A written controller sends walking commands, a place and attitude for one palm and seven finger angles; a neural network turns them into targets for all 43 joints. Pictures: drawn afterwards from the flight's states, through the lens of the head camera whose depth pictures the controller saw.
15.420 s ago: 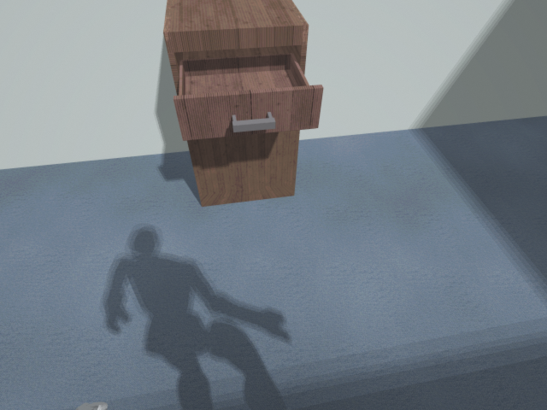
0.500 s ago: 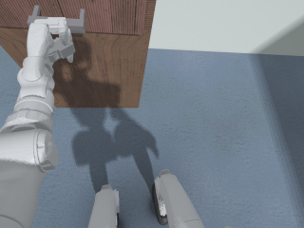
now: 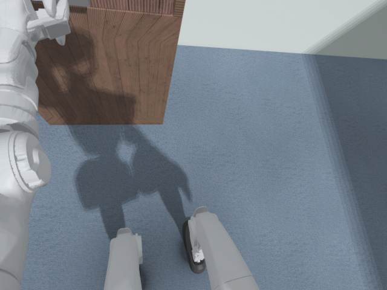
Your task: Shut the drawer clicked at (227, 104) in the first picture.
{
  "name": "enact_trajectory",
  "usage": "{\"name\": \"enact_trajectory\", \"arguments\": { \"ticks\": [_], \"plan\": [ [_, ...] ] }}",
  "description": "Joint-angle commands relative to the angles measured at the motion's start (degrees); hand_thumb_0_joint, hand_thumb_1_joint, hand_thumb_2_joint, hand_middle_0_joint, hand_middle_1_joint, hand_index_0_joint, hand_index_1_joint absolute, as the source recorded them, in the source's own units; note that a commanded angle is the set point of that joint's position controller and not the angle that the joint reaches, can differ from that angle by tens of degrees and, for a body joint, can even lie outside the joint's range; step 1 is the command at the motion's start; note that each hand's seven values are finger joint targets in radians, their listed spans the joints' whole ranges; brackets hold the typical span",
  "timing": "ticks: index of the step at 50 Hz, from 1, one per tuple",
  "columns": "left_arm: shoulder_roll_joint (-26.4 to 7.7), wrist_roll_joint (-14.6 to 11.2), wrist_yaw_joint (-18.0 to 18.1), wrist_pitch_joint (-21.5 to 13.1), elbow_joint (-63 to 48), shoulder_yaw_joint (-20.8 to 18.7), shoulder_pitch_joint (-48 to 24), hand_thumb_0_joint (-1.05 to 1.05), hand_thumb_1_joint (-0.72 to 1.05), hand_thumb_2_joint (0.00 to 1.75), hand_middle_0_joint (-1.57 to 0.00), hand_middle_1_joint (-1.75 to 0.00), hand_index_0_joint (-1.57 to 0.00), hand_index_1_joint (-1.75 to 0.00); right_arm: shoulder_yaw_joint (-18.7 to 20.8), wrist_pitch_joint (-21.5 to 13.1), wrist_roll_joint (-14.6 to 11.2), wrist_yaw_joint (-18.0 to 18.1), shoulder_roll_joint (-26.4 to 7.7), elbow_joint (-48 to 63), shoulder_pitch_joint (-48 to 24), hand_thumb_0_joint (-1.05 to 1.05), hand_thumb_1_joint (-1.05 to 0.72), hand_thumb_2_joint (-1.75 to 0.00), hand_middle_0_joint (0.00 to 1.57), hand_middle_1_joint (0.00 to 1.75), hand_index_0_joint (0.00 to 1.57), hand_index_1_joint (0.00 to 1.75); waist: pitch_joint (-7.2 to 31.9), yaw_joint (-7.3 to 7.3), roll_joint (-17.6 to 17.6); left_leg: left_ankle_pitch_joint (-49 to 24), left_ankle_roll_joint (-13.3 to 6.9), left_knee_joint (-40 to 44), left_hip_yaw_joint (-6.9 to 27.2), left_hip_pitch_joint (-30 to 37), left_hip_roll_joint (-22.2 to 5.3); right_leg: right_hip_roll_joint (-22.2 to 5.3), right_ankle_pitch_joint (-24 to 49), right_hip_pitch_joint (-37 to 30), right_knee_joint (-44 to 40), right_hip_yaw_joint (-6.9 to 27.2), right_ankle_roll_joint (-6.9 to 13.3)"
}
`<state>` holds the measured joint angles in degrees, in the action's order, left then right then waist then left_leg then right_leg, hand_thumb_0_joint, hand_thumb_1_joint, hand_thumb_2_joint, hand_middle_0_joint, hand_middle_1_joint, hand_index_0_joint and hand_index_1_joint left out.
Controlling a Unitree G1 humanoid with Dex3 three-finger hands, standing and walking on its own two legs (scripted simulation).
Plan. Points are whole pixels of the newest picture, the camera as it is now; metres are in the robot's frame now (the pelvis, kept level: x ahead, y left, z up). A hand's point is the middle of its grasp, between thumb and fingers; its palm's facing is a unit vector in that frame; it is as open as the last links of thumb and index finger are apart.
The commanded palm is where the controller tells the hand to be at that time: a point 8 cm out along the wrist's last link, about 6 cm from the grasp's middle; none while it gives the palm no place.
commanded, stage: push the drawer shut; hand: left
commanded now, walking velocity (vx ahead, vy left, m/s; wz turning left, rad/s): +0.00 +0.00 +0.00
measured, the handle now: out of the picture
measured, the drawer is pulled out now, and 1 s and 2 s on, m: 0.00 0.00 0.00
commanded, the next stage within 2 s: pull the fist back off the drawer in 0.20 s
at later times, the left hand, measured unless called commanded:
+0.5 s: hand (56, 13) +0.60 +0.15 +0.07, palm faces -0.08 -1.00 -0.06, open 3.4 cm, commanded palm +0.62 +0.14 +0.08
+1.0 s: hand (68, 21) +0.58 +0.13 +0.07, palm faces -0.07 -1.00 -0.04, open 3.2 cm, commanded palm +0.56 +0.17 +0.08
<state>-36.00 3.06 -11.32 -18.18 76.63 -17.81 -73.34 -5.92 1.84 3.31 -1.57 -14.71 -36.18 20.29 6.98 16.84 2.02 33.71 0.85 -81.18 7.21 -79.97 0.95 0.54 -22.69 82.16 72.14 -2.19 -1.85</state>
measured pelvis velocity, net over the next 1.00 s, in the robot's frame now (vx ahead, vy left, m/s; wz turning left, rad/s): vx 0.01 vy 0.00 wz -0.02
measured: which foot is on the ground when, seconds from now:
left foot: down 0.00-1.00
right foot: down 0.00-1.00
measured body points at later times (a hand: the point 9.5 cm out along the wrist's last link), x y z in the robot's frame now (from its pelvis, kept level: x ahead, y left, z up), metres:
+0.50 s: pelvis -0.02 +0.01 -0.01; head +0.19 +0.06 +0.39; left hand +0.60 +0.21 +0.08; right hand -0.05 -0.23 -0.10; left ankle +0.02 +0.12 -0.59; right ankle +0.09 -0.14 -0.59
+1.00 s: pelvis +0.01 +0.00 +0.02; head +0.20 +0.03 +0.43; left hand +0.58 +0.19 +0.08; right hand +0.00 -0.24 -0.09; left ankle +0.02 +0.12 -0.59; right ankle +0.09 -0.14 -0.59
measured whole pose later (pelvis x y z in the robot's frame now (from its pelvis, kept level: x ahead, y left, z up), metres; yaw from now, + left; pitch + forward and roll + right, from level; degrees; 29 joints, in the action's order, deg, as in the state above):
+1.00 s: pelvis +0.01 +0.00 +0.02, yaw -1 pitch +30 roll -4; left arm -29.6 0.7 -9.4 -19.8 66.7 -21.4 -61.5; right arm -4.7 3.0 2.8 -3.8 -14.3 -33.6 21.2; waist 6.8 14.7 2.5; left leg 34.3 0.1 -77.2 4.5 -73.1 -0.2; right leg 1.6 -22.9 76.7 69.0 0.3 -2.4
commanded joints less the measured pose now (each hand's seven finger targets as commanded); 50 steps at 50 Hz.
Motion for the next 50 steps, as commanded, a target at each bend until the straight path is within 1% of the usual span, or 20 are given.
{"name": "enact_trajectory", "arguments": {
  "ticks": [1, 9, 11, 14, 18, 19, 21, 23, 25, 26, 28, 30, 32, 35, 37, 39, 41, 46, 48, 50],
  "plan": [
    [-8.4, -1.5, 2.7, -3.0, -15.9, 0.0, -40.4, 0.0, 0.9, 0.9, -1.4, -1.6, -1.4, -1.6, 4.0, -1.2, 0.4, 1.3, -12.3, 0.3, 13.2, 0.0, -0.9, -0.9, 0.2, 0.3, 0.2, 0.3, 33.7, 6.9, 17.8, -11.3, -2.7, 11.4, -1.6, 22.4, -0.9, 1.7, 2.0, -16.2, -7.5, -0.9, 3.4],
    [-7.8, -1.1, 3.5, -1.5, -14.4, 1.0, -42.6, 0.0, 0.9, 0.9, -1.4, -1.6, -1.4, -1.6, 3.4, -2.9, 0.5, 1.7, -12.7, -0.5, 12.9, 0.0, -0.9, -0.9, 0.2, 0.3, 0.2, 0.3, 32.5, 8.23, 19.6, -7.6, -2.7, 12.0, -0.8, 22.3, -1.3, 1.7, 0.1, -12.6, -7.2, -1.4, 3.3],
    [-7.5, -1.0, 3.7, -0.9, -13.1, 1.2, -42.2, 0.0, 0.9, 0.9, -1.4, -1.6, -1.4, -1.6, 3.2, -3.1, 0.4, 1.8, -13.0, -0.7, 12.9, 0.0, -0.9, -0.9, 0.2, 0.3, 0.2, 0.3, 31.3, 8.53, 18.2, -6.2, -2.7, 12.3, -0.5, 21.2, -1.4, 1.7, -0.5, -12.5, -7.3, -1.6, 3.2],
    [-8.4, -0.7, 3.8, -1.3, -14.9, 1.0, -44.0, 0.0, 0.9, 0.9, -1.4, -1.6, -1.4, -1.6, 3.2, -3.6, 0.7, 1.7, -13.0, -0.7, 13.3, 0.0, -0.9, -0.9, 0.2, 0.3, 0.2, 0.3, 33.0, 8.33, 21.0, -7.0, -2.3, 12.5, 0.0, 23.3, -1.4, 1.6, 0.0, -11.5, -6.7, -1.9, 3.4],
    [-7.8, -0.4, 4.1, -0.6, -13.1, 1.1, -43.4, 0.0, 0.9, 0.9, -1.4, -1.6, -1.4, -1.6, 3.2, -3.6, 0.8, 1.4, -13.2, -0.8, 13.7, 0.0, -0.9, -0.9, 0.2, 0.3, 0.2, 0.3, 31.2, 8.47, 19.0, -5.5, -2.1, 12.8, 0.6, 22.3, -1.5, 1.6, -0.5, -10.9, -6.9, -2.1, 3.3],
    [-7.6, -0.3, 4.2, -1.0, -14.2, 1.2, -44.3, 0.0, 0.9, 0.9, -1.4, -1.6, -1.4, -1.6, 3.3, -3.7, 1.0, 1.3, -13.1, -0.7, 13.9, 0.0, -0.9, -0.9, 0.2, 0.3, 0.2, 0.3, 31.8, 8.38, 20.7, -6.2, -1.9, 13.0, 1.0, 23.9, -1.5, 1.5, -0.1, -9.9, -6.5, -2.3, 3.5],
    [-8.2, -0.1, 4.3, -1.1, -14.4, 0.7, -44.2, 0.0, 0.9, 0.9, -1.4, -1.6, -1.4, -1.6, 3.4, -3.5, 1.2, 0.9, -13.3, -0.7, 14.5, 0.0, -0.9, -0.9, 0.2, 0.3, 0.2, 0.3, 32.4, 7.94, 20.4, -7.6, -1.3, 12.9, 1.7, 25.0, -1.4, 1.6, 0.7, -10.0, -6.3, -2.5, 3.6],
    [-6.0, 0.1, 4.3, -1.0, -13.5, 1.7, -43.5, 0.0, 0.9, 0.9, -1.4, -1.6, -1.4, -1.6, 3.7, -3.3, 1.3, 0.5, -13.0, -0.7, 14.9, 0.0, -0.9, -0.9, 0.2, 0.3, 0.2, 0.3, 31.8, 7.93, 20.1, -7.9, -1.2, 12.9, 1.8, 25.2, -1.5, 1.5, 0.9, -9.7, -6.6, -2.5, 3.6],
    [-4.5, 0.3, 4.4, -1.3, -13.9, 2.4, -43.0, 0.0, 0.9, 0.9, -1.4, -1.6, -1.4, -1.6, 3.9, -3.2, 1.5, 0.0, -12.9, -0.7, 15.0, 0.0, -0.9, -0.9, 0.2, 0.3, 0.2, 0.3, 32.5, 7.51, 21.6, -8.9, -0.6, 13.0, 2.5, 27.5, -1.6, 1.4, 1.5, -8.3, -6.1, -2.8, 3.7],
    [-5.6, 0.1, 4.4, -1.4, -14.5, 1.5, -42.7, 0.0, 0.9, 0.9, -1.4, -1.6, -1.4, -1.6, 4.0, -2.9, 1.6, -0.1, -13.1, -0.7, 15.3, 0.0, -0.9, -0.9, 0.2, 0.3, 0.2, 0.3, 32.4, 7.19, 20.6, -9.2, -0.3, 13.2, 2.8, 27.5, -1.7, 1.4, 1.8, -9.0, -6.1, -2.9, 3.7],
    [-5.4, 0.1, 4.3, -1.3, -14.4, 1.3, -40.9, 0.0, 0.9, 0.9, -1.4, -1.6, -1.4, -1.6, 4.0, -2.7, 1.6, -0.5, -12.6, -0.4, 15.5, 0.0, -0.9, -0.9, 0.2, 0.3, 0.2, 0.3, 32.6, 6.44, 19.8, -10.3, -0.9, 12.7, 1.2, 25.8, -1.2, 1.5, 2.1, -11.8, -6.7, -2.5, 3.7],
    [-4.5, 0.1, 3.9, -1.8, -14.9, 1.7, -38.9, 0.0, 0.9, 0.9, -1.4, -1.6, -1.4, -1.6, 4.2, -2.4, 1.6, -0.9, -12.5, -0.1, 15.6, 0.0, -0.9, -0.9, 0.2, 0.3, 0.2, 0.3, 33.2, 5.53, 20.4, -11.4, -0.3, 13.3, 1.9, 27.7, -1.4, 1.5, 2.6, -11.5, -6.3, -2.8, 4.0],
    [-4.2, -0.4, 3.9, -1.6, -14.6, 1.4, -36.6, 0.0, 0.9, 0.9, -1.4, -1.6, -1.4, -1.6, 4.1, -2.0, 1.4, -1.0, -12.3, 0.2, 15.3, 0.0, -0.9, -0.9, 0.2, 0.3, 0.2, 0.3, 31.3, 5.31, 18.0, -9.9, -1.1, 13.4, 0.6, 25.2, -1.2, 1.6, 1.9, -13.3, -7.2, -2.4, 3.8],
    [-5.9, -0.9, 3.7, -3.0, -18.7, -0.5, -32.9, 0.0, 0.9, 0.9, -1.4, -1.6, -1.4, -1.6, 4.4, -1.6, 1.3, -1.4, -12.0, 1.3, 15.1, 0.0, -0.9, -0.9, 0.2, 0.3, 0.2, 0.3, 35.4, 2.75, 20.0, -14.4, -0.6, 13.6, 0.0, 28.1, -1.0, 1.6, 3.8, -16.5, -7.0, -2.3, 4.1],
    [-4.5, -1.5, 3.4, -3.1, -18.1, -0.4, -28.7, 0.0, 0.9, 0.9, -1.4, -1.6, -1.4, -1.6, 4.6, -1.0, 1.0, -1.5, -11.7, 1.6, 14.7, 0.0, -0.9, -0.9, 0.2, 0.3, 0.2, 0.3, 33.5, 2.61, 16.2, -15.4, -1.1, 13.8, -0.9, 27.1, -1.2, 1.7, 4.6, -18.7, -8.0, -2.0, 3.8],
    [-4.6, -1.7, 3.1, -3.5, -18.1, -0.8, -26.3, 0.0, 0.9, 0.9, -1.4, -1.6, -1.4, -1.6, 4.6, -0.7, 0.8, -1.6, -11.4, 2.2, 14.3, 0.0, -0.9, -0.9, 0.2, 0.3, 0.2, 0.3, 32.4, 1.92, 14.6, -15.0, -1.6, 14.0, -1.8, 25.3, -1.0, 1.8, 4.5, -20.6, -8.3, -1.7, 3.9],
    [-6.7, -2.0, 3.1, -4.0, -19.3, -3.0, -23.3, 0.0, 0.9, 0.9, -1.4, -1.6, -1.4, -1.6, 4.8, -0.2, 0.5, -1.6, -11.4, 2.8, 14.0, 0.0, -0.9, -0.9, 0.2, 0.3, 0.2, 0.3, 32.9, 0.63, 12.8, -15.2, -2.0, 14.0, -2.6, 23.8, -1.0, 1.8, 4.9, -23.9, -8.7, -1.2, 3.8],
    [-6.6, -3.4, 2.3, -5.9, -23.5, -4.7, -15.8, 0.0, 0.9, 0.9, -1.4, -1.6, -1.4, -1.6, 5.4, 0.6, -0.2, -1.5, -10.8, 4.4, 12.7, 0.0, -0.9, -0.9, 0.2, 0.3, 0.2, 0.3, 35.5, -1.84, 11.0, -19.9, -2.2, 14.3, -4.1, 25.2, -1.1, 1.8, 9.4, -29.5, -8.9, -0.3, 3.6],
    [-7.0, -4.0, 2.1, -6.1, -23.5, -5.6, -14.0, 0.0, 0.9, 0.9, -1.4, -1.6, -1.4, -1.6, 5.6, 0.9, -0.4, -1.2, -10.6, 4.5, 12.4, 0.0, -0.9, -0.9, 0.2, 0.3, 0.2, 0.3, 34.8, -1.8, 8.2, -20.9, -2.5, 14.0, -4.9, 23.5, -1.0, 1.8, 12.1, -32.3, -9.2, 0.2, 3.3],
    [-6.9, -4.1, 1.5, -6.6, -23.2, -5.7, -11.7, 0.0, 0.9, 0.9, -1.4, -1.6, -1.4, -1.6, 5.7, 1.1, -0.6, -1.0, -10.5, 4.6, 12.1, 0.0, -0.9, -0.9, 0.2, 0.3, 0.2, 0.3, 34.4, -2.51, 8.3, -21.6, -2.3, 14.1, -5.2, 23.6, -1.0, 1.7, 13.2, -32.8, -8.9, 0.3, 3.5]
  ]
}}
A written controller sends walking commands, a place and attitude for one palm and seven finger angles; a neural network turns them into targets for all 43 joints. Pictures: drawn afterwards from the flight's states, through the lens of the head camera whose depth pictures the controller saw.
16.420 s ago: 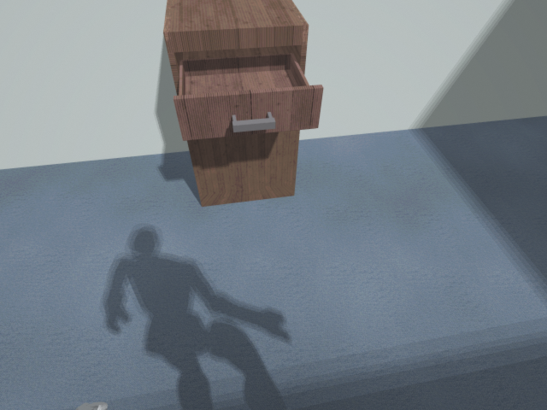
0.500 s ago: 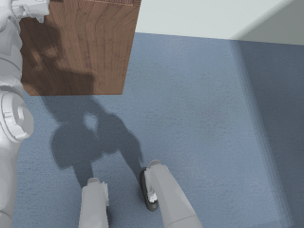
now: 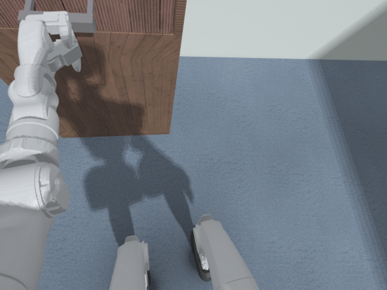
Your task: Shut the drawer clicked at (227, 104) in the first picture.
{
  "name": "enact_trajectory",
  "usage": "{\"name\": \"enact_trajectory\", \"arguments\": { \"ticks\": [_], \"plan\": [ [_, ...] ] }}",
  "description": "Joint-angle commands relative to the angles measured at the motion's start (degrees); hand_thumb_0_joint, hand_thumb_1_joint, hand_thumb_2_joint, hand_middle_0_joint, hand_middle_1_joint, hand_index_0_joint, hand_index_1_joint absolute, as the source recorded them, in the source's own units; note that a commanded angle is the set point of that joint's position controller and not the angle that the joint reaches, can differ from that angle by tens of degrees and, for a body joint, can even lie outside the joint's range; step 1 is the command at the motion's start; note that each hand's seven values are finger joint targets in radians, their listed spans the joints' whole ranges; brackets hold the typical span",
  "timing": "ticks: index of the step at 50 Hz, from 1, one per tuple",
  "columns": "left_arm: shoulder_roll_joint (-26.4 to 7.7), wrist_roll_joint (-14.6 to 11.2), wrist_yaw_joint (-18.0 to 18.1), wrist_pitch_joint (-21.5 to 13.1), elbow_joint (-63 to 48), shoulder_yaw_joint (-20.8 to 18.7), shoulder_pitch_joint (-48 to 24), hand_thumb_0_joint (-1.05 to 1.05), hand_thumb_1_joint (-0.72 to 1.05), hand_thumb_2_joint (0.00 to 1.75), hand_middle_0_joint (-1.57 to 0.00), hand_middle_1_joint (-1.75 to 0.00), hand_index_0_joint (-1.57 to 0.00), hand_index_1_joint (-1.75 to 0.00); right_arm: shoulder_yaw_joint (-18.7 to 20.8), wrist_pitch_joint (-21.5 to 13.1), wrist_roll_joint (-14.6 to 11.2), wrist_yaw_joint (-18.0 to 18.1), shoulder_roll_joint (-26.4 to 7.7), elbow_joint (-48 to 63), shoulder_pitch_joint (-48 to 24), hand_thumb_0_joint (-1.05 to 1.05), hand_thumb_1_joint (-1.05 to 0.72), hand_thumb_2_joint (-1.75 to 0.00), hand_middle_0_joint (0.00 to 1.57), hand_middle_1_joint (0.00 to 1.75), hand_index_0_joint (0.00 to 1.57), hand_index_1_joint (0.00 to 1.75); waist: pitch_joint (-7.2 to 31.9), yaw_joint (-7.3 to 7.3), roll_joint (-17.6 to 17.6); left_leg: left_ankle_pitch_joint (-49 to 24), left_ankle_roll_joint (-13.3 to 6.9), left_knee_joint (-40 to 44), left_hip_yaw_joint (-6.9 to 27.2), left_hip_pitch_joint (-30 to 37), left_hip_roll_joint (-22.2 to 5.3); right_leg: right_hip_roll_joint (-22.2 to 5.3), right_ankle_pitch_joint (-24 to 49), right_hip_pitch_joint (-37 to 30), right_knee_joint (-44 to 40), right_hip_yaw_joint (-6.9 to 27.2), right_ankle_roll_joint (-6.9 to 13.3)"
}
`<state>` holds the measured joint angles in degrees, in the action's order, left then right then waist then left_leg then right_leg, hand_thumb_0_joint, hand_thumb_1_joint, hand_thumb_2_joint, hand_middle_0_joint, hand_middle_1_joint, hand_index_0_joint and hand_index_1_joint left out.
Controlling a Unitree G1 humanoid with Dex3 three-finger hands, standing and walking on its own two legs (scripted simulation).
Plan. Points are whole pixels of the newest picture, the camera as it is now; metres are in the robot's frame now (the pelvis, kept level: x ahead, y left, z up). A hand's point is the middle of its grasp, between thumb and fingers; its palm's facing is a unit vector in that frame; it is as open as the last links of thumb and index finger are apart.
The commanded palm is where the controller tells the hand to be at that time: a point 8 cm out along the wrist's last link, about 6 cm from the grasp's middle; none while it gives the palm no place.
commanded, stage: draw the hand back to the body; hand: left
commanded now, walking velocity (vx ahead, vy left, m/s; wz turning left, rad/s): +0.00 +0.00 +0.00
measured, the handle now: (59, 13) +0.65 +0.17 +0.05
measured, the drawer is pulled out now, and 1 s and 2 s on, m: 0.00 0.00 0.00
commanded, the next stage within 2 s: step back with the hand held close in 1.48 s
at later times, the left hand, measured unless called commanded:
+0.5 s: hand (24, 84) +0.44 +0.18 +0.13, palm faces -0.04 -1.00 -0.04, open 3.3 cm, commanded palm +0.41 +0.22 +0.14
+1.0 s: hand out of the picture +0.31 +0.22 +0.23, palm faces +0.30 -0.91 -0.30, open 3.3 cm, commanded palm +0.26 +0.26 +0.25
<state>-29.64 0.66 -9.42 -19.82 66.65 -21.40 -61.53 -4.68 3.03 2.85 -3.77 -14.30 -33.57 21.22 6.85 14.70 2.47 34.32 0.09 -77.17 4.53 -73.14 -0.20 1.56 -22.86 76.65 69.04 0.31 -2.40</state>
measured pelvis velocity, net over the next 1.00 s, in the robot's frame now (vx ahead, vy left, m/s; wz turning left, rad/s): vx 0.06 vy -0.01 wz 0.04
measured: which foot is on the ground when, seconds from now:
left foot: down 0.00-1.00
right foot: down 0.00-1.00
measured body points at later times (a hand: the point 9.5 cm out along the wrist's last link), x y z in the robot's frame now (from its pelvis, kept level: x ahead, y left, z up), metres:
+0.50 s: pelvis +0.05 +0.00 +0.07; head +0.14 +0.01 +0.51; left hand +0.43 +0.23 +0.14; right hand +0.16 -0.25 -0.03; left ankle +0.00 +0.11 -0.61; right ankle +0.08 -0.15 -0.61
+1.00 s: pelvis +0.06 -0.01 +0.12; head +0.06 -0.02 +0.57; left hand +0.29 +0.27 +0.25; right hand +0.26 -0.21 +0.04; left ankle +0.00 +0.11 -0.61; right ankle +0.08 -0.14 -0.61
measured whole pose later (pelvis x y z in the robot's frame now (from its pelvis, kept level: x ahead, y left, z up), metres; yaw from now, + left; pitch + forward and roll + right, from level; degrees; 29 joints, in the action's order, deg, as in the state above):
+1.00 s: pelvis +0.06 -0.01 +0.12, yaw +2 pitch +1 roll -1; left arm -17.6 -3.3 4.3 -2.6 -7.7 -8.4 12.0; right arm -3.7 -1.8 -0.9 4.8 -12.0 -31.6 12.0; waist 2.3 -2.3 3.0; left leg 22.7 0.3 -33.5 3.2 -11.7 -0.2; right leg -0.1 -15.8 17.3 32.2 1.2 -1.3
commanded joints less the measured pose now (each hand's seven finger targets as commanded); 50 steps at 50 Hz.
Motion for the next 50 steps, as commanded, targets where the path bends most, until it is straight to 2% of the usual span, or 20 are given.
{"name": "enact_trajectory", "arguments": {
  "ticks": [1, 2, 3, 5, 7, 9, 11, 16, 19, 22, 26, 28, 30, 31, 32, 33, 36, 41, 44, 50],
  "plan": [
    [-12.4, -2.0, -0.6, -4.8, -12.4, -1.7, -22.8, 0.0, 0.9, 0.9, -1.4, -1.6, -1.4, -1.6, 4.5, 0.0, -0.2, 1.3, -10.7, 1.9, 11.0, 0.0, -0.9, -0.9, 0.2, 0.3, 0.2, 0.3, 32.9, -0.06, 6.5, -22.3, -1.8, 10.0, -2.8, 15.7, 0.2, 0.7, 14.1, -27.9, -6.0, -2.0, 3.9],
    [-13.1, -2.1, -0.9, -5.1, -13.7, -2.3, -22.4, 0.0, 0.9, 0.9, -1.4, -1.6, -1.4, -1.6, 4.6, 0.2, -0.3, 1.5, -10.8, 2.1, 10.9, 0.0, -0.9, -0.9, 0.2, 0.3, 0.2, 0.3, 33.2, -0.65, 6.3, -22.4, -1.7, 10.3, -2.9, 15.7, 0.2, 0.7, 14.4, -28.7, -6.0, -1.9, 3.9],
    [-11.0, -2.4, -1.2, -5.2, -13.7, -0.7, -22.1, 0.0, 0.9, 0.9, -1.4, -1.6, -1.4, -1.6, 4.8, 0.3, -0.4, 1.5, -10.6, 2.2, 10.7, 0.0, -0.9, -0.9, 0.2, 0.3, 0.2, 0.3, 33.5, -0.17, 5.6, -22.6, -1.8, 10.3, -3.1, 16.1, 0.3, 0.7, 15.1, -29.0, -6.3, -1.7, 3.8],
    [-10.1, -3.1, -1.8, -5.9, -15.4, -0.3, -22.5, 0.0, 0.9, 0.9, -1.4, -1.6, -1.4, -1.6, 5.1, 0.3, -0.3, 1.7, -10.6, 1.8, 10.7, 0.0, -0.9, -0.9, 0.2, 0.3, 0.2, 0.3, 35.1, -0.28, 8.1, -26.1, -1.4, 10.0, -2.8, 19.7, 0.2, 0.5, 17.4, -27.7, -5.6, -2.1, 3.9],
    [-12.9, -4.6, -2.5, -6.4, -22.8, -3.8, -14.9, 0.0, 0.9, 0.9, -1.4, -1.6, -1.4, -1.6, 5.9, 0.6, -0.7, 1.6, -11.0, 3.8, 10.4, 0.0, -0.9, -0.9, 0.2, 0.3, 0.2, 0.3, 43.1, -4.42, 9.2, -32.6, -0.7, 11.4, -3.0, 25.6, 0.3, 0.6, 22.7, -34.0, -5.8, -1.8, 4.1],
    [-10.5, -6.4, -3.7, -5.2, -29.5, -2.2, -5.0, 0.0, 0.9, 0.9, -1.4, -1.6, -1.4, -1.6, 6.3, 0.7, -1.6, 1.3, -10.5, 5.9, 9.5, 0.0, -0.9, -0.9, 0.2, 0.3, 0.2, 0.3, 46.2, -6.64, 9.9, -39.1, -0.2, 13.4, -3.3, 30.4, 0.2, 0.7, 27.4, -38.6, -7.0, -2.0, 4.3],
    [-5.9, -8.2, -4.2, -2.5, -34.1, 0.7, 2.6, 0.0, 0.9, 0.9, -1.4, -1.6, -1.4, -1.6, 6.7, 1.0, -2.6, 1.2, -9.9, 7.0, 8.4, 0.0, -0.9, -0.9, 0.2, 0.3, 0.2, 0.3, 41.6, -6.95, 7.2, -40.8, -0.4, 16.0, -3.5, 31.8, 0.0, 0.9, 28.3, -40.3, -9.7, -2.6, 3.8],
    [-1.8, -12.0, -3.5, 0.4, -45.5, 3.1, 13.0, 0.0, 0.9, 0.9, -1.4, -1.6, -1.4, -1.6, 6.7, -0.4, -4.2, 2.7, -9.1, 8.6, 5.6, 0.0, -0.9, -0.9, 0.2, 0.3, 0.2, 0.3, 31.7, -7.35, 1.9, -34.5, -1.1, 22.0, -4.6, 32.6, 0.2, 1.0, 26.9, -45.2, -15.5, -2.6, 3.0],
    [-1.6, -12.6, -2.9, -1.1, -51.0, 3.9, 15.4, 0.0, 0.9, 0.9, -1.4, -1.6, -1.4, -1.6, 6.6, -1.6, -4.4, 3.8, -8.8, 8.8, 4.1, 0.0, -0.9, -0.9, 0.2, 0.3, 0.2, 0.3, 28.4, -7.91, 3.3, -33.0, -1.0, 24.5, -4.7, 35.5, 0.4, 0.8, 25.8, -47.1, -17.4, -2.4, 3.2],
    [3.9, -12.9, -3.9, -1.1, -51.4, 8.6, 22.1, 0.0, 0.9, 0.9, -1.4, -1.6, -1.4, -1.6, 6.5, -2.6, -4.8, 4.0, -8.2, 8.8, 2.3, 0.0, -0.9, -0.9, 0.2, 0.3, 0.2, 0.3, 23.4, -8.27, 5.3, -34.6, -0.2, 27.2, -4.2, 40.3, 0.0, 0.7, 23.6, -45.6, -19.7, -3.2, 3.3],
    [4.5, -13.9, -5.7, 0.8, -54.1, 9.6, 29.2, 0.0, 0.9, 0.9, -1.4, -1.6, -1.4, -1.6, 6.2, -3.5, -5.3, 4.4, -8.1, 10.5, -0.7, 0.0, -0.9, -0.9, 0.2, 0.3, 0.2, 0.3, 19.2, -9.71, 4.3, -33.2, -0.1, 30.5, -4.0, 41.9, 0.1, 0.3, 22.4, -48.6, -21.9, -3.5, 3.5],
    [3.5, -14.7, -6.0, 2.3, -54.9, 8.1, 33.8, 0.0, 0.9, 0.9, -1.4, -1.6, -1.4, -1.6, 5.9, -3.8, -5.6, 4.6, -8.1, 11.8, -2.4, 0.0, -0.9, -0.9, 0.2, 0.3, 0.2, 0.3, 17.0, -10.68, 1.4, -30.0, -0.3, 32.2, -4.1, 40.6, 0.3, 0.2, 21.4, -51.2, -23.0, -3.7, 3.6],
    [2.5, -15.6, -6.5, 3.1, -58.8, 7.1, 36.2, 0.0, 0.9, 0.9, -1.4, -1.6, -1.4, -1.6, 5.5, -4.6, -5.8, 4.9, -7.7, 13.2, -4.2, 0.0, -0.9, -0.9, 0.2, 0.3, 0.2, 0.3, 16.1, -11.84, 1.9, -29.6, -0.3, 33.7, -4.0, 41.5, 0.4, 0.0, 21.5, -53.2, -23.6, -3.6, 3.8],
    [-0.5, -8.7, 0.6, 4.9, -65.5, 8.7, 35.8, 0.0, 0.9, 0.9, -1.4, -1.6, -1.4, -1.6, 6.4, -3.7, -5.2, 5.8, -6.6, 14.3, -8.6, 0.0, -0.9, -0.9, 0.2, 0.3, 0.2, 0.3, 16.9, -14.17, 1.9, -29.6, -0.2, 36.6, -4.3, 45.0, 0.5, -1.0, 18.0, -54.9, -26.4, -1.1, 4.2],
    [2.6, -8.0, 4.4, 6.6, -67.3, 9.9, 38.8, 0.0, 0.9, 0.9, -1.4, -1.6, -1.4, -1.6, 6.3, -3.7, -5.0, 6.3, -5.9, 14.8, -8.7, 0.0, -0.9, -0.9, 0.2, 0.3, 0.2, 0.3, 14.3, -13.11, 1.0, -27.4, -0.1, 37.9, -4.4, 45.8, 0.2, -1.0, 16.4, -54.9, -27.8, -1.3, 4.0],
    [3.7, -7.0, 6.9, 7.9, -68.8, 11.0, 42.6, 0.0, 0.9, 0.9, -1.4, -1.6, -1.4, -1.6, 6.0, -3.7, -4.9, 6.7, -5.7, 14.7, -9.4, 0.0, -0.9, -0.9, 0.2, 0.3, 0.2, 0.3, 12.8, -13.62, 1.5, -26.5, -0.1, 39.1, -4.2, 46.1, -0.1, -1.2, 15.6, -56.1, -28.6, -1.5, 4.1],
    [2.5, -5.4, 11.4, 10.5, -74.1, 9.9, 48.1, 0.0, 0.9, 0.9, -1.4, -1.6, -1.4, -1.6, 5.4, -3.9, -4.6, 8.0, -5.3, 14.1, -10.7, 0.0, -0.9, -0.9, 0.2, 0.3, 0.2, 0.3, 11.8, -13.9, -0.5, -27.8, -0.7, 41.2, -4.4, 48.6, -0.3, -1.3, 18.4, -60.8, -30.9, -1.5, 3.9],
    [2.8, -4.3, 14.1, 12.7, -81.3, 9.7, 54.6, 0.0, 0.9, 0.9, -1.4, -1.6, -1.4, -1.6, 4.4, -5.5, -4.1, 9.2, -4.3, 12.5, -12.8, 0.0, -0.9, -0.9, 0.2, 0.3, 0.2, 0.3, 7.7, -14.68, 1.0, -31.1, -1.0, 45.4, -4.8, 54.7, -0.6, -1.6, 21.1, -64.9, -35.3, -1.6, 3.8],
    [3.0, -4.3, 14.4, 13.3, -83.9, 9.6, 58.0, 0.0, 0.9, 0.9, -1.4, -1.6, -1.4, -1.6, 4.1, -6.7, -3.8, 9.5, -4.3, 11.5, -13.8, 0.0, -0.9, -0.9, 0.2, 0.3, 0.2, 0.3, 4.1, -15.05, -0.5, -29.9, -1.2, 48.0, -4.7, 56.1, -0.6, -1.5, 20.1, -66.7, -38.1, -1.8, 3.7],
    [3.1, -4.3, 14.5, 13.0, -92.2, 7.2, 67.5, 0.0, 0.9, 0.9, -1.4, -1.6, -1.4, -1.6, 3.8, -9.4, -3.2, 9.2, -3.6, 9.9, -14.8, 0.0, -0.9, -0.9, 0.2, 0.3, 0.2, 0.3, 2.1, -16.53, 1.8, -32.9, -0.9, 51.5, -5.1, 60.5, -0.7, -1.7, 22.2, -70.8, -41.4, -1.9, 3.7]
  ]
}}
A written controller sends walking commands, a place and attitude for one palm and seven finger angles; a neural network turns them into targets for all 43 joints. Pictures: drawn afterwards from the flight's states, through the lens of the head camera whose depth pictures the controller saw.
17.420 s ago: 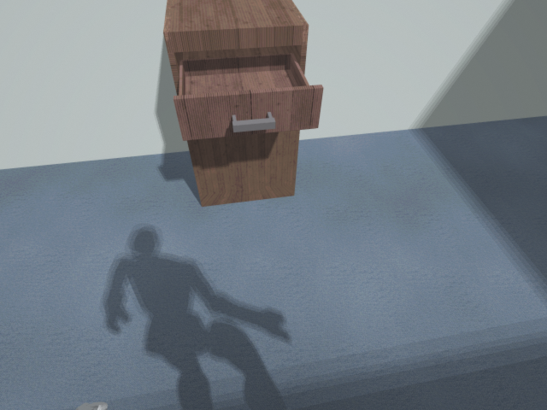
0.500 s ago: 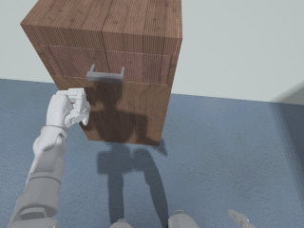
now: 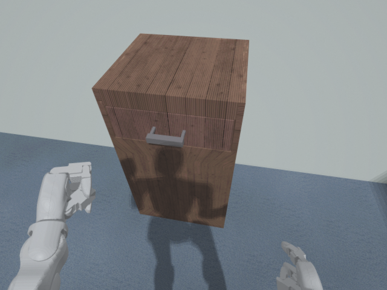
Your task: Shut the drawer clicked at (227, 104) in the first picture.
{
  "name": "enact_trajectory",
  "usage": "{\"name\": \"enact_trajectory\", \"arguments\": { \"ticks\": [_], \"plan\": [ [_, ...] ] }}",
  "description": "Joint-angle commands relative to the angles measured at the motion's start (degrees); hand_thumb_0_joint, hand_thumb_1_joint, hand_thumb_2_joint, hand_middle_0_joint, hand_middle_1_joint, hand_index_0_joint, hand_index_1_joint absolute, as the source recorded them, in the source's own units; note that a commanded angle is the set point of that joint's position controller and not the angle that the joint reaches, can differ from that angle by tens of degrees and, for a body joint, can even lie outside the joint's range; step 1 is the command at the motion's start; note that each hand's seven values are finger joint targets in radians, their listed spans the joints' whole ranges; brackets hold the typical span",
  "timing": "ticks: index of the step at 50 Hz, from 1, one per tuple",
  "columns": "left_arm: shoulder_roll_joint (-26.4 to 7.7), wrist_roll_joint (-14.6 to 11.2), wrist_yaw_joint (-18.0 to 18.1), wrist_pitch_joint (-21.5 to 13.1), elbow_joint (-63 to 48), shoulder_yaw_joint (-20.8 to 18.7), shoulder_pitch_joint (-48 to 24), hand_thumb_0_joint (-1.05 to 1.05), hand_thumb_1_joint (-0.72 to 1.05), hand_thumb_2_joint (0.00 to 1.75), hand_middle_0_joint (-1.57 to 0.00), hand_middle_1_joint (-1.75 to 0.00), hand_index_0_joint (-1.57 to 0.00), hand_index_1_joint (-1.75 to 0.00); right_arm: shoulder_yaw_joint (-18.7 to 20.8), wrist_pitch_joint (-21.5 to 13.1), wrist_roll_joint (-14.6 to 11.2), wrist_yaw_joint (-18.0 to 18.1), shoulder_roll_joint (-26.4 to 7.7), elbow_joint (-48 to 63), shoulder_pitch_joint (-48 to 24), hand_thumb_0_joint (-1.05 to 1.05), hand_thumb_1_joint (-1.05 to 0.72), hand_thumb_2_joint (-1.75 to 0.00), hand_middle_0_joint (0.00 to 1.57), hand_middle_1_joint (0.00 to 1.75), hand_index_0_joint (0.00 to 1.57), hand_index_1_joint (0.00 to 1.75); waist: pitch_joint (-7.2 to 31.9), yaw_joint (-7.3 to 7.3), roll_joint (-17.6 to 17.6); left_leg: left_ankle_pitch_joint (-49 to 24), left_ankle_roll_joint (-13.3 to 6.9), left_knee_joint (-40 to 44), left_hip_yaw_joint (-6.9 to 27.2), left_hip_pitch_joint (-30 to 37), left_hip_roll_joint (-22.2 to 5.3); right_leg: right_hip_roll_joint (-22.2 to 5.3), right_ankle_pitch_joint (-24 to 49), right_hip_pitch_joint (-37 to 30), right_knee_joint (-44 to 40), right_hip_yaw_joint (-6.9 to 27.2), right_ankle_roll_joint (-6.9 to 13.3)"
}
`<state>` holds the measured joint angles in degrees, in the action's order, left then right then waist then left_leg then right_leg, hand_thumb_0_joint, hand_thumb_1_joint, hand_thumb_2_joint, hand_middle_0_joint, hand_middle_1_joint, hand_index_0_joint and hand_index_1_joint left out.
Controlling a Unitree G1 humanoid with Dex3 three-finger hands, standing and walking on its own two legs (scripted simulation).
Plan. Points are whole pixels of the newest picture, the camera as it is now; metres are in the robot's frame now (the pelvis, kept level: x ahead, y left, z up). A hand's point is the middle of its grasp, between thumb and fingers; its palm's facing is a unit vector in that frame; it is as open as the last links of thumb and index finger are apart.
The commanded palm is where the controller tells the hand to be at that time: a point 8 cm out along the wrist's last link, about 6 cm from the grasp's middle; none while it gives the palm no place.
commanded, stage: draw the hand back to the body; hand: left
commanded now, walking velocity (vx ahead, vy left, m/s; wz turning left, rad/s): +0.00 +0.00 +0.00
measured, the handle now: (166, 135) +0.59 +0.15 -0.07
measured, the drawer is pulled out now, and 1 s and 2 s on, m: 0.00 0.00 0.00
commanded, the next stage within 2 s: step back with the hand held close in 0.48 s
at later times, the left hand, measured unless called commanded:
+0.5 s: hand (35, 219) +0.17 +0.24 +0.17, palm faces +0.43 -0.82 -0.39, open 3.2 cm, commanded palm +0.12 +0.27 +0.19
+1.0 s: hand (31, 221) +0.17 +0.25 +0.17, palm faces +0.29 -0.80 -0.53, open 3.2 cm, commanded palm +0.11 +0.29 +0.19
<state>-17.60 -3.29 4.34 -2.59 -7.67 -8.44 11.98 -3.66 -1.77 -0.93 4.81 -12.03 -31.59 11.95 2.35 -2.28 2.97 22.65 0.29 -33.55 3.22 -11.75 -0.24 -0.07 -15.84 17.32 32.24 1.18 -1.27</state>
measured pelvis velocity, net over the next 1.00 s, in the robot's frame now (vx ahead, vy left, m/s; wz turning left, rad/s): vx -0.04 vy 0.02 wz -0.06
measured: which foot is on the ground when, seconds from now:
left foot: down 0.00-1.00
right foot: down 0.00-1.00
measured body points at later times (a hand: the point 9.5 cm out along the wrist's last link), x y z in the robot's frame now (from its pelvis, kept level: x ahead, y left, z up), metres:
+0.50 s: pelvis -0.01 +0.00 +0.01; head -0.04 -0.02 +0.46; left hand +0.14 +0.28 +0.20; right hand +0.17 -0.22 -0.07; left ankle -0.05 +0.12 -0.73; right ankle +0.01 -0.14 -0.73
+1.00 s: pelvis -0.04 +0.02 +0.01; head -0.03 +0.01 +0.46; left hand +0.15 +0.29 +0.20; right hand +0.11 -0.24 -0.08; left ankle -0.05 +0.12 -0.73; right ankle +0.01 -0.14 -0.73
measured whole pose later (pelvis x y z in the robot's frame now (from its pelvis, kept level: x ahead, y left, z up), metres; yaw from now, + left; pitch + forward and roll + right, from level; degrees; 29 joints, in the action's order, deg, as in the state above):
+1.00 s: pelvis -0.04 +0.02 +0.01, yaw -4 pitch +0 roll +0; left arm -22.5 -0.7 6.0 -13.8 -27.8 -22.4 34.6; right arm 1.3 -3.2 -0.1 3.6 -13.2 -32.2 12.9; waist -0.5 0.7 0.9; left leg 16.6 -1.3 -27.6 -1.4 -10.9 1.4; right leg -1.3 -8.6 18.0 26.6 5.8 -3.1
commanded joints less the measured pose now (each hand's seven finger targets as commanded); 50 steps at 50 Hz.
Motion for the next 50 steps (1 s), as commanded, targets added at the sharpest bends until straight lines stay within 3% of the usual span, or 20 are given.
{"name": "enact_trajectory", "arguments": {
  "ticks": [1, 8, 14, 18, 19, 25, 27, 29, 30, 31, 33, 36, 38, 41, 45, 49, 50],
  "plan": [
    [-9.2, -0.3, 0.7, -4.4, -19.6, -6.4, -4.6, 0.0, 0.9, 0.9, -1.4, -1.6, -1.4, -1.6, 2.8, -5.1, 0.8, 0.5, -5.9, 7.8, -5.4, 0.0, -0.9, -0.9, 0.2, 0.3, 0.2, 0.3, 6.8, 0.23, 1.0, -22.5, -1.1, 8.3, -3.8, -0.2, -0.7, -0.1, 16.1, -12.1, -4.9, -3.0, 2.5],
    [-11.0, -0.2, 1.0, -5.3, -27.6, -11.7, 6.1, 0.0, 0.9, 0.9, -1.4, -1.6, -1.4, -1.6, 3.4, -7.6, 1.5, -0.2, -5.6, 6.5, -5.5, 0.0, -0.9, -0.9, 0.2, 0.3, 0.2, 0.3, 3.9, -0.88, 0.1, -24.2, -1.2, 9.8, -4.6, 1.2, -1.0, -0.2, 17.4, -13.8, -7.0, -2.6, 2.2],
    [-13.6, -0.3, 1.4, -6.7, -32.6, -16.8, 12.2, 0.0, 0.9, 0.9, -1.4, -1.6, -1.4, -1.6, 3.9, -9.5, 1.6, 0.0, -5.8, 6.2, -5.7, 0.0, -0.9, -0.9, 0.2, 0.3, 0.2, 0.3, 1.8, -2.05, 0.7, -20.2, -1.2, 10.6, -4.4, 1.1, -1.1, 0.2, 13.8, -13.7, -8.4, -1.8, 2.5],
    [-10.1, -0.1, 1.2, -6.7, -29.5, -14.0, 12.0, 0.0, 0.9, 0.9, -1.4, -1.6, -1.4, -1.6, 4.1, -9.9, 1.5, 0.3, -6.0, 5.2, -5.2, 0.0, -0.9, -0.9, 0.2, 0.3, 0.2, 0.3, -2.9, -0.89, -2.3, -16.3, -1.7, 10.7, -4.5, 0.7, -1.2, 0.0, 9.8, -10.7, -9.6, -1.6, 2.3],
    [-9.7, 0.0, 1.1, -6.6, -29.0, -13.5, 11.3, 0.0, 0.9, 0.9, -1.4, -1.6, -1.4, -1.6, 4.4, -10.0, 1.4, 0.5, -6.3, 5.1, -5.4, 0.0, -0.9, -0.9, 0.2, 0.3, 0.2, 0.3, -3.7, -0.72, -1.7, -15.2, -1.8, 10.5, -4.7, 1.1, -1.2, 0.1, 8.1, -9.8, -10.4, -1.1, 2.3],
    [-11.7, 0.2, 2.0, -7.1, -30.4, -15.2, 9.7, 0.0, 0.9, 0.9, -1.4, -1.6, -1.4, -1.6, 4.1, -10.9, 1.8, 0.9, -6.0, 5.1, -6.1, 0.0, -0.9, -0.9, 0.2, 0.3, 0.2, 0.3, -1.8, -1.78, -0.3, -13.5, -1.9, 11.3, -4.1, 1.2, -0.9, -0.3, 5.8, -11.8, -10.1, -1.0, 2.5],
    [-12.0, 0.4, 2.1, -7.5, -31.8, -15.3, 9.8, 0.0, 0.9, 0.9, -1.4, -1.6, -1.4, -1.6, 4.1, -11.3, 1.8, 0.7, -5.9, 5.0, -6.2, 0.0, -0.9, -0.9, 0.2, 0.3, 0.2, 0.3, -0.2, -2.0, 1.7, -14.6, -1.7, 11.3, -4.3, 1.8, -0.8, -0.4, 7.5, -12.8, -9.7, -0.7, 2.7],
    [-12.7, 0.5, 2.2, -7.4, -31.6, -16.1, 10.2, 0.0, 0.9, 0.9, -1.4, -1.6, -1.4, -1.6, 4.0, -11.7, 1.9, 0.7, -5.9, 4.9, -6.4, 0.0, -0.9, -0.9, 0.2, 0.3, 0.2, 0.3, -1.1, -2.26, 1.5, -14.3, -1.5, 11.5, -3.9, 1.1, -0.8, 0.0, 7.1, -12.9, -10.1, -0.8, 2.8],
    [-11.8, 0.6, 2.1, -7.6, -31.6, -15.4, 10.4, 0.0, 0.9, 0.9, -1.4, -1.6, -1.4, -1.6, 3.9, -11.9, 1.9, 0.6, -5.8, 4.8, -6.1, 0.0, -0.9, -0.9, 0.2, 0.3, 0.2, 0.3, -1.6, -1.94, 1.9, -14.3, -1.4, 11.8, -4.0, 1.0, -0.9, -0.1, 7.2, -12.8, -9.9, -0.8, 2.8],
    [-17.2, 0.5, 2.6, -11.1, -33.0, -22.7, 4.6, 0.0, 0.9, 0.9, -1.4, -1.6, -1.4, -1.6, 4.3, -10.3, 1.4, 0.1, -8.1, 6.3, -5.1, 0.0, -0.9, -0.9, 0.2, 0.3, 0.2, 0.3, -7.4, 1.65, 0.4, -7.9, -2.5, 10.5, -4.7, -2.8, -0.8, -2.2, 6.6, -4.9, -14.8, 8.4, 3.2],
    [-10.6, 1.0, 2.0, -11.8, -25.7, -18.1, 14.1, 0.0, 0.9, 0.9, -1.4, -1.6, -1.4, -1.6, 4.9, -8.3, 1.5, -0.4, -7.2, 5.5, -4.9, 0.0, -0.9, -0.9, 0.2, 0.3, 0.2, 0.3, -5.8, 2.05, -5.0, -8.1, -2.6, 9.1, -4.2, -0.4, -0.5, -3.5, 4.4, -2.2, -17.4, 9.3, 3.4],
    [-10.2, 1.6, 2.0, -13.6, -27.8, -17.4, 16.2, 0.0, 0.9, 0.9, -1.4, -1.6, -1.4, -1.6, 5.7, -7.0, 1.7, -0.7, -7.8, 5.9, -5.2, 0.0, -0.9, -0.9, 0.2, 0.3, 0.2, 0.3, -0.9, 2.14, -1.8, -13.8, -2.6, 12.4, -3.9, 0.0, -1.5, -2.4, 13.3, -6.6, -13.4, 5.2, 2.4],
    [-11.2, 1.8, 2.5, -14.1, -29.5, -18.3, 18.1, 0.0, 0.9, 0.9, -1.4, -1.6, -1.4, -1.6, 6.2, -6.2, 1.5, -0.7, -7.9, 6.8, -5.2, 0.0, -0.9, -0.9, 0.2, 0.3, 0.2, 0.3, 3.5, 2.09, 0.5, -19.0, -2.7, 13.4, -3.7, -0.1, -2.1, -2.0, 20.5, -10.4, -9.4, 3.3, 1.8],
    [-12.7, 1.7, 2.9, -14.5, -30.9, -20.2, 21.3, 0.0, 0.9, 0.9, -1.4, -1.6, -1.4, -1.6, 6.6, -5.5, 1.3, -0.7, -7.7, 8.2, -5.7, 0.0, -0.9, -0.9, 0.2, 0.3, 0.2, 0.3, 7.1, 1.4, 2.5, -26.8, -2.6, 13.7, -2.5, -1.5, -3.4, -1.1, 26.3, -13.5, -4.4, 1.1, 0.9],
    [-13.5, 1.7, 3.1, -14.6, -32.1, -21.5, 23.3, 0.0, 0.9, 0.9, -1.4, -1.6, -1.4, -1.6, 7.2, -4.9, 1.1, -0.6, -7.7, 9.3, -5.8, 0.0, -0.9, -0.9, 0.2, 0.3, 0.2, 0.3, 7.3, 1.26, 2.1, -28.4, -2.4, 13.0, -2.2, -6.7, -3.7, -0.9, 30.9, -16.2, -1.3, 1.1, 0.5],
    [-13.5, 1.8, 3.2, -15.0, -31.7, -21.6, 22.6, 0.0, 0.9, 0.9, -1.4, -1.6, -1.4, -1.6, 7.5, -4.7, 1.1, -0.3, -8.1, 9.4, -5.9, 0.0, -0.9, -0.9, 0.2, 0.3, 0.2, 0.3, 4.6, 1.59, 1.6, -19.0, -3.1, 13.8, -2.1, -12.6, -3.4, -1.1, 29.1, -16.6, -1.4, 2.3, 0.2],
    [-13.0, 1.8, 3.4, -15.1, -30.9, -21.2, 22.7, 0.0, 0.9, 0.9, -1.4, -1.6, -1.4, -1.6, 7.4, -4.8, 0.8, -0.3, -7.7, 9.2, -5.7, 0.0, -0.9, -0.9, 0.2, 0.3, 0.2, 0.3, 3.7, 1.83, 0.2, -16.8, -3.2, 14.0, -2.2, -13.4, -3.4, -1.3, 28.0, -16.1, -1.5, 2.4, 0.2]
  ]
}}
